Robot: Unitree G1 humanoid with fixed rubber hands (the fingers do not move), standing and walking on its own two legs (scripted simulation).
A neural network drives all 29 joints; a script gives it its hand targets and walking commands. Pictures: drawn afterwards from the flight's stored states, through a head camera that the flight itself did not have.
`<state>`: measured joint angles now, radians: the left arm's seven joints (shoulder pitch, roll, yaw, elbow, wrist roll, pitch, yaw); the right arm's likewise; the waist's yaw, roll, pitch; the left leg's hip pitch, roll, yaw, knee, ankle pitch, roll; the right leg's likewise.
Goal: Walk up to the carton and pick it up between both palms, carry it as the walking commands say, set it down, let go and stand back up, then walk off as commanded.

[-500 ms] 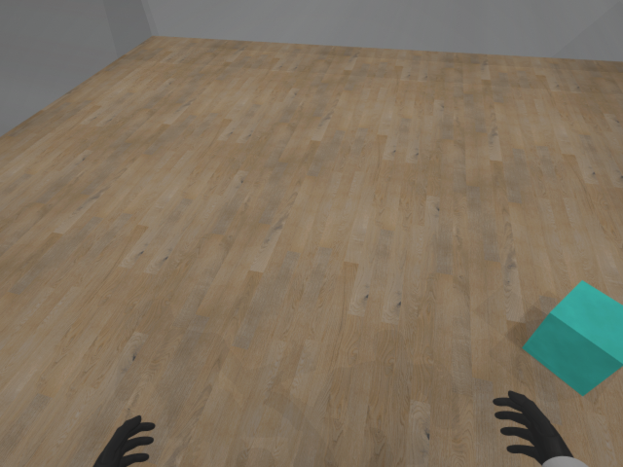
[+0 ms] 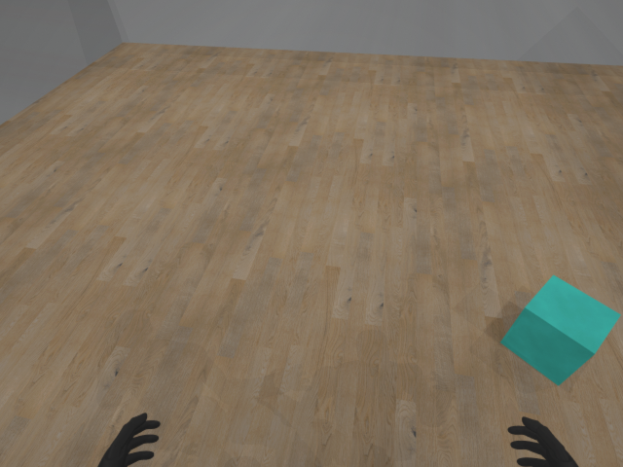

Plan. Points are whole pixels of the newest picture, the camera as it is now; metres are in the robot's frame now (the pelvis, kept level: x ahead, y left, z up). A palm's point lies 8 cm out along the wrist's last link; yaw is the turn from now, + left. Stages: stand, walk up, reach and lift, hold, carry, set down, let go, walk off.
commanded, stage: stand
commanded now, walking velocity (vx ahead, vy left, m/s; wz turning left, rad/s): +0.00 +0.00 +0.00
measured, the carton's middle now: (555, 329) +0.62 -0.79 -0.65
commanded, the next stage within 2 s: walk up in 1.04 s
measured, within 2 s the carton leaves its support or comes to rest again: neither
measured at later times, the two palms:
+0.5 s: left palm out of the picture +0.11 +0.30 -0.09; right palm out of the picture +0.11 -0.28 -0.09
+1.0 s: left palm out of the picture +0.07 +0.31 -0.09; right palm out of the picture +0.07 -0.28 -0.09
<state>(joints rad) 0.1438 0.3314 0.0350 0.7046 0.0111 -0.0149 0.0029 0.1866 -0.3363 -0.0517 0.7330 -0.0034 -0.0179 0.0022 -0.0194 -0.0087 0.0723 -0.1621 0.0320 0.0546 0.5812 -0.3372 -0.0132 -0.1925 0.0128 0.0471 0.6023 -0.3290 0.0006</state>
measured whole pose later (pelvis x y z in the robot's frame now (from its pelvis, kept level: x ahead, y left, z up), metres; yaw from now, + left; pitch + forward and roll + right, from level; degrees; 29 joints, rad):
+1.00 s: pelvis -0.01 +0.01 +0.02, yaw +1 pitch -5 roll +0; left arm 0.15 0.34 0.02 0.99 0.00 -0.02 0.02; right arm 0.17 -0.33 -0.04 0.98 0.00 -0.02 -0.01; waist -0.01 -0.01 0.07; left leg -0.09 0.01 0.05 0.39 -0.21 0.01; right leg -0.11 -0.01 0.04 0.38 -0.19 0.02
